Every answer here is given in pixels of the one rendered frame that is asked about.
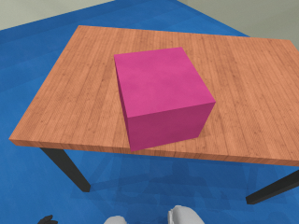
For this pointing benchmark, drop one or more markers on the table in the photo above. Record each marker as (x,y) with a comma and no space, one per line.
(254,81)

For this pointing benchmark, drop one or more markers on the left robot hand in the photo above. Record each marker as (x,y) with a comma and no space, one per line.
(47,220)

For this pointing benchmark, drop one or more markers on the carton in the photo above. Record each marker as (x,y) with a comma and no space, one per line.
(163,98)

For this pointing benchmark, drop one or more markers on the robot right thigh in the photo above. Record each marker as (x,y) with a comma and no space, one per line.
(183,215)

